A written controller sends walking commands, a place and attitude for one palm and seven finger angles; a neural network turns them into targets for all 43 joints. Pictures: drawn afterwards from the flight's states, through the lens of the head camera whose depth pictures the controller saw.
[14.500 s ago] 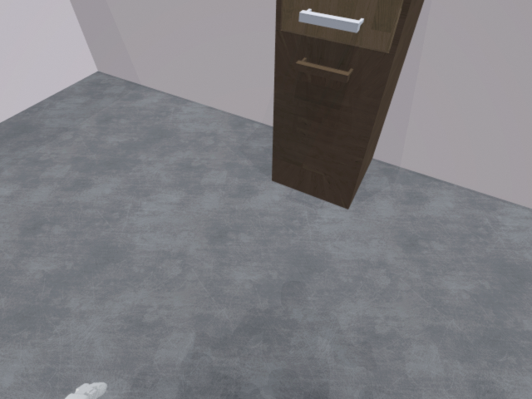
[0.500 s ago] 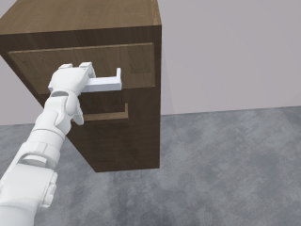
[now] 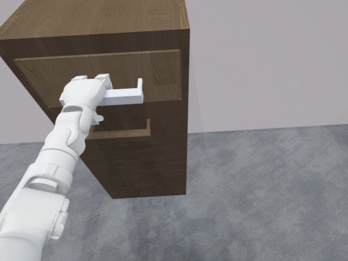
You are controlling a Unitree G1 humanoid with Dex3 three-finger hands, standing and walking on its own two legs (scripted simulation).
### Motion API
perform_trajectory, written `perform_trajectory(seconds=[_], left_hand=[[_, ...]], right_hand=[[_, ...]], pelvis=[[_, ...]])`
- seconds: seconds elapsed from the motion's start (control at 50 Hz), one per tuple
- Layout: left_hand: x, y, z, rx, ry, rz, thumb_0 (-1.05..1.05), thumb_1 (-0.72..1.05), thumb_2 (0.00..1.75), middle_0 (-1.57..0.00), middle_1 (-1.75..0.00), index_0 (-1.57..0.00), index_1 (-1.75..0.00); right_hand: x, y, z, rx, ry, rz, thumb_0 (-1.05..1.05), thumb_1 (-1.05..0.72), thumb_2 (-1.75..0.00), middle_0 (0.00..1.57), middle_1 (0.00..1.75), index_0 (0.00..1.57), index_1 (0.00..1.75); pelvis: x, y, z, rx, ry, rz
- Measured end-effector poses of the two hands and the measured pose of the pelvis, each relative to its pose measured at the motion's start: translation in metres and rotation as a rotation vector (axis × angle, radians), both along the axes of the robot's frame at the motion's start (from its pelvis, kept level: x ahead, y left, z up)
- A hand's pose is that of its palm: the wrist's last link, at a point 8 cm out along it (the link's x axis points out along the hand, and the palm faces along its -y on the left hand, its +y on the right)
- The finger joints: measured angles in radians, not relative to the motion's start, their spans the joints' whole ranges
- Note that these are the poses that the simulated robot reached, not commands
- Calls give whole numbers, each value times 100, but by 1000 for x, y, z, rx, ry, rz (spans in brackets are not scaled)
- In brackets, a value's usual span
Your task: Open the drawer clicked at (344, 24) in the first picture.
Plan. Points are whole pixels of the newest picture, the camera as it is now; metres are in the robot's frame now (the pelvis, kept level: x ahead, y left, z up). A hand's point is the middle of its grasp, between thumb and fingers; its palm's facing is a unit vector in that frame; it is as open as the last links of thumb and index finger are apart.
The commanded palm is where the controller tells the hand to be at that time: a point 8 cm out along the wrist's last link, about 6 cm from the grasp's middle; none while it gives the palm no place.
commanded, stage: close the thumb around the handle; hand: left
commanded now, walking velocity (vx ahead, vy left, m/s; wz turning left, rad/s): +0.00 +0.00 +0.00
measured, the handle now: (104, 91) +0.50 +0.18 +0.11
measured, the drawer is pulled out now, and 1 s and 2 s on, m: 0.00 0.03 0.16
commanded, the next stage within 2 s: pull the drawer open in 0.28 s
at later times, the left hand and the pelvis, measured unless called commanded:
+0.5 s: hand (95, 110) +0.46 +0.20 +0.09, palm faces -0.03 -0.02 -1.00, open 5.9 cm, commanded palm +0.42 +0.20 +0.15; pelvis +0.01 +0.00 +0.00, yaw +0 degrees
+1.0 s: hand (92, 120) +0.43 +0.20 +0.09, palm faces -0.04 -0.04 -1.00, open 5.9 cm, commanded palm +0.41 +0.21 +0.15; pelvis +0.01 +0.00 +0.00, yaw +1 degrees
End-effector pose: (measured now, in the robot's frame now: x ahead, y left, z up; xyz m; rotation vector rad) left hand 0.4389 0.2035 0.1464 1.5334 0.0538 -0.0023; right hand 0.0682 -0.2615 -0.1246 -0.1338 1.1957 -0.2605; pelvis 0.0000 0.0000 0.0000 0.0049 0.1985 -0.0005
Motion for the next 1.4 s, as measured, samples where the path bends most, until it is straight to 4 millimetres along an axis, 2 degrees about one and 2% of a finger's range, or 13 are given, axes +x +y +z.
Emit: perform_trajectory(seconds=[0.12,0.18,0.34,0.48,0.62,0.76,0.86,0.96,1.08,1.3,1.4], left_hand=[[4,1,0,4,7,-9,0,53,74,-39,-131,-40,-131],[3,-1,-3,5,18,-19,1,64,80,-40,-132,-41,-132],[2,-1,-4,7,-2,-23,1,63,82,-41,-134,-42,-134],[1,-1,-4,13,-2,-20,1,64,82,-41,-135,-42,-134],[-10,-1,-4,-5,-15,-25,2,63,81,-41,-135,-42,-134],[-29,-1,-4,-17,-30,-29,2,62,81,-41,-135,-42,-134],[-32,-2,-4,6,-14,-19,1,63,82,-41,-135,-42,-135],[-31,-2,-4,6,5,-16,1,64,80,-41,-135,-42,-135],[-32,-2,-3,-12,6,-22,2,64,78,-41,-135,-42,-134],[-32,-2,-4,-1,-2,-27,2,64,80,-41,-135,-42,-134],[-40,-2,-4,-15,-14,-30,3,63,80,-41,-135,-42,-134]], right_hand=[[-6,-2,0,-9,13,-7,1,-91,-90,20,30,20,30],[-10,-3,-1,-9,29,-9,1,-91,-90,20,30,20,30],[-15,-3,-3,-2,45,-21,1,-91,-90,20,30,20,30],[-9,-1,-2,10,33,-23,1,-91,-90,20,30,20,30],[9,2,-1,29,-5,-12,1,-91,-90,20,30,20,30],[43,7,4,38,-68,38,1,-91,-90,20,30,20,30],[66,10,7,30,-112,76,1,-91,-90,20,30,20,30],[75,12,11,28,-149,87,1,-91,-90,20,30,20,30],[67,10,10,20,-134,84,1,-91,-90,20,30,20,30],[25,-2,1,9,-47,33,1,-91,-90,20,30,20,30],[16,-5,2,19,-48,1,1,-91,-90,20,30,20,30]], pelvis=[[0,0,0,-1,7,1],[1,0,0,-1,9,2],[3,1,0,-1,8,-2],[6,1,1,-1,5,-5],[11,3,3,1,-4,-14],[15,3,4,3,-25,-6],[12,1,4,4,-35,11],[10,-1,4,6,-40,12],[8,-3,4,7,-42,11],[2,-6,3,8,-36,3],[4,-5,5,8,-39,-16]])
